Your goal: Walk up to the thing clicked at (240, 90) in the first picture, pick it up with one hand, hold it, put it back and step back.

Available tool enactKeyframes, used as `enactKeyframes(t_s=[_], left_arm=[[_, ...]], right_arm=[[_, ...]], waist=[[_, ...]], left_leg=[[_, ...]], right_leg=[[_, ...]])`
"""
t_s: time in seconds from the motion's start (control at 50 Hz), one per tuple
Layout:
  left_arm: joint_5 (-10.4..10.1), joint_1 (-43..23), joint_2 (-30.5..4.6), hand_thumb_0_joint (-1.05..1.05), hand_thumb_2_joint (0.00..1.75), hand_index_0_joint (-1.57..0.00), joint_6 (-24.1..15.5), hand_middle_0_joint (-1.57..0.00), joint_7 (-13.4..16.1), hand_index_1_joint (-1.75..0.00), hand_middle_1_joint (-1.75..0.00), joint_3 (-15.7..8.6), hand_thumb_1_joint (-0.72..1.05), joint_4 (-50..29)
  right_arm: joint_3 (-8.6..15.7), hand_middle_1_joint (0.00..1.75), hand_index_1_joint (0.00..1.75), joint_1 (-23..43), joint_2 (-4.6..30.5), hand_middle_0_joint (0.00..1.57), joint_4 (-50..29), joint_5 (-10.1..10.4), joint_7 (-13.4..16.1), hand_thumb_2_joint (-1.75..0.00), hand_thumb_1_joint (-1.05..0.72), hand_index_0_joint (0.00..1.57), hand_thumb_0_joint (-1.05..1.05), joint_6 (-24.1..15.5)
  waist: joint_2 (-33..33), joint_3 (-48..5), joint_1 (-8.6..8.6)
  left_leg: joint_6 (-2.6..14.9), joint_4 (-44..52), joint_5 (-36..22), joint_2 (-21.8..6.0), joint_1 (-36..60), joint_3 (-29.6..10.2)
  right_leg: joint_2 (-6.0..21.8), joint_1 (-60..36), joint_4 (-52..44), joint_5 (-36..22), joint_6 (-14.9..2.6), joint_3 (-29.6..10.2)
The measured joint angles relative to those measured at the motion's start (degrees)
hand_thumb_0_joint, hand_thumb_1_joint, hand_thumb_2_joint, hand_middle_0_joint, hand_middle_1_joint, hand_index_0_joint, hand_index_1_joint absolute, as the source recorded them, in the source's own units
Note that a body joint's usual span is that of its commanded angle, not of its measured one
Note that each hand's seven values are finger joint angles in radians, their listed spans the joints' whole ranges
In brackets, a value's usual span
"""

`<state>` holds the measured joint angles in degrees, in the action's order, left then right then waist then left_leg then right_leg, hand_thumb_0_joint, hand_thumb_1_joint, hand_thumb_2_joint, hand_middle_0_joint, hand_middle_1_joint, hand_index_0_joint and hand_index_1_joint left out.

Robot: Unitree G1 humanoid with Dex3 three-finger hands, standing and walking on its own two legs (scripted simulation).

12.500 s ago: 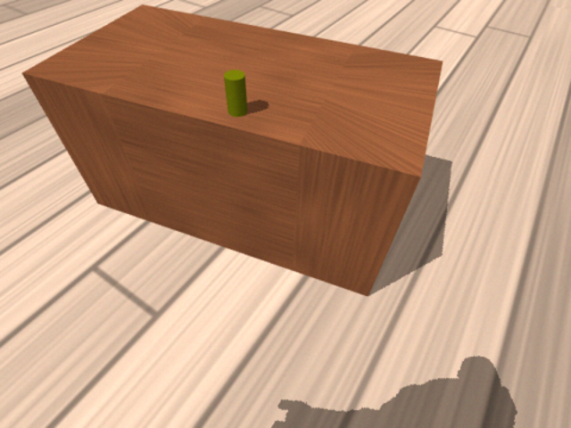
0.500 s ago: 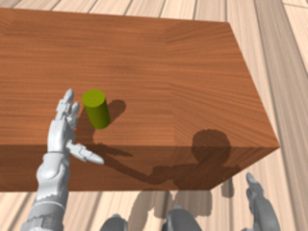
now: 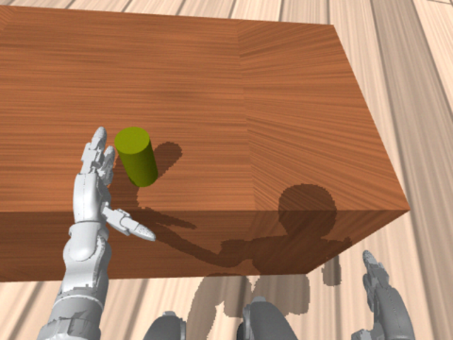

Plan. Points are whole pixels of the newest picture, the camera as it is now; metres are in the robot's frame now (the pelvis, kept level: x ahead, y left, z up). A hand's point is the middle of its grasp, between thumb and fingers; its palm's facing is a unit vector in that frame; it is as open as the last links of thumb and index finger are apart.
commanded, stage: close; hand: left
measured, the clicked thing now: (138, 159) +0.43 +0.15 +0.02
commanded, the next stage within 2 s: settle in 0.60 s
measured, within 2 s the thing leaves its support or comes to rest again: leaves its support in 0.92 s
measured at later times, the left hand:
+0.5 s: hand (133, 180) +0.38 +0.15 +0.03, palm faces +0.06 -1.00 +0.01, open 12.2 cm
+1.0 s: hand (135, 169) +0.40 +0.14 +0.04, palm faces +0.00 -1.00 -0.01, open 9.5 cm
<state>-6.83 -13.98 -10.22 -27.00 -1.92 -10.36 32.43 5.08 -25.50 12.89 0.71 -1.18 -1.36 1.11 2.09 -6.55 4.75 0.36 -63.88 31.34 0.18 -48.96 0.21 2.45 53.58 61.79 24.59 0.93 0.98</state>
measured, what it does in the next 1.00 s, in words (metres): stands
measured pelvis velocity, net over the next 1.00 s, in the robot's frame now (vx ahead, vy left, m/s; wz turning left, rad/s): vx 0.00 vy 0.00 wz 0.00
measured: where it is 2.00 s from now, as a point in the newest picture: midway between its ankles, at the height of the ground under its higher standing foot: outside the picture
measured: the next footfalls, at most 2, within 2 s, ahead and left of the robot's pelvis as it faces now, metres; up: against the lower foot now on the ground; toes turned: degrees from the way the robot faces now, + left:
none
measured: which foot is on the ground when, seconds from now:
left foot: down 0.00-1.00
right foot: down 0.00-1.00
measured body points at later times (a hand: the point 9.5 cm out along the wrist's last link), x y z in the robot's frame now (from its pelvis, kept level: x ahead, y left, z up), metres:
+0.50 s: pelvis +0.00 +0.00 +0.00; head +0.08 +0.02 +0.44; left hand +0.37 +0.20 +0.03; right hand +0.15 -0.26 -0.02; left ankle +0.00 +0.11 -0.66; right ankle +0.05 -0.13 -0.66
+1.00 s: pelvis +0.00 +0.00 +0.00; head +0.08 +0.01 +0.45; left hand +0.39 +0.20 +0.04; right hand +0.15 -0.26 -0.02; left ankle +0.00 +0.11 -0.66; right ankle +0.05 -0.13 -0.66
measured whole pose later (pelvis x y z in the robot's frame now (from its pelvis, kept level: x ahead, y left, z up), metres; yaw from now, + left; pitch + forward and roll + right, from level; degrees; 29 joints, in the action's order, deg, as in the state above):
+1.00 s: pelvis +0.00 +0.00 +0.00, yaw +0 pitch +16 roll +0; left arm -7.6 -22.6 -12.9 -23.9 -5.9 -11.2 40.8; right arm 3.7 -24.0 13.7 3.8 -0.4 -0.1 1.5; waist 0.8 -7.4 5.4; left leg 0.2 -62.5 30.6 0.0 -48.1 0.3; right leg 2.1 52.8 60.5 23.9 0.8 0.9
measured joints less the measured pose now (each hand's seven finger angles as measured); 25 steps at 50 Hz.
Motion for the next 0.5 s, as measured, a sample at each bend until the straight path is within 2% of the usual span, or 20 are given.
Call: enactKeyframes(t_s=[0.1, 0.2, 0.28, 0.38, 0.5], left_arm=[[-0.01, -3.92, -2.16, -0.01, 0.10, -0.21, 0.28, -0.21, -1.22, -0.14, -0.14, -0.08, -0.61, 2.65], [-0.45, -6.92, -2.11, -0.01, 0.15, -0.29, 1.14, -0.28, -1.38, -0.20, -0.21, -0.54, -0.60, 6.32], [-0.58, -6.35, -1.14, -0.01, 0.21, -0.38, 1.59, -0.37, -1.81, -0.29, -0.29, -0.33, -0.57, 6.38], [-0.86, -4.22, 0.32, -0.01, 0.32, -0.52, 0.91, -0.49, -0.71, -0.42, -0.43, -0.43, -0.50, 3.77], [-0.06, -4.17, -0.32, -0.01, 0.47, -0.70, -0.45, -0.66, -0.53, -0.60, -0.59, -0.79, -0.39, 4.71]], right_arm=[[-0.59, 0.06, 0.05, 0.29, 0.44, 0.06, 0.75, 0.04, 0.29, -0.05, 0.52, 0.06, -0.01, -0.09], [-0.72, 0.06, 0.05, 0.16, 0.62, 0.06, 1.27, 0.23, 0.27, -0.05, 0.52, 0.06, -0.01, 0.04], [-0.99, 0.06, 0.05, -0.08, 0.44, 0.06, 1.07, 0.40, -0.06, -0.05, 0.52, 0.06, -0.01, 0.09], [-0.55, 0.06, 0.05, -0.23, 0.34, 0.06, 0.99, 0.47, 0.05, -0.05, 0.52, 0.06, -0.01, 0.32], [-0.27, 0.06, 0.05, 0.37, 0.51, 0.06, 1.08, 0.42, 0.26, -0.05, 0.51, 0.06, -0.01, 0.38]], waist=[[-0.10, -0.32, 0.26], [-0.79, -1.06, 0.64], [-1.18, -0.80, 0.88], [-1.11, -0.33, 0.61], [-0.43, -0.94, 0.55]], left_leg=[[-0.10, -0.22, -0.26, -0.02, -0.50, -0.56], [0.08, 0.06, -0.48, -0.09, -0.77, -0.27], [0.15, 0.31, -0.54, -0.19, -0.65, 0.19], [0.25, 0.45, -0.40, -0.16, -0.22, 0.54], [0.06, 0.08, -0.15, -0.12, -0.56, 0.23]], right_leg=[[0.01, 0.11, -0.20, -0.31, -0.10, 0.55], [-0.09, 0.41, -0.64, -0.71, 0.02, 0.28], [-0.24, 0.52, -0.81, -0.91, 0.09, -0.18], [-0.24, 0.36, -0.63, -0.71, 0.19, -0.54], [-0.17, 0.65, -0.15, -0.30, 0.02, -0.25]])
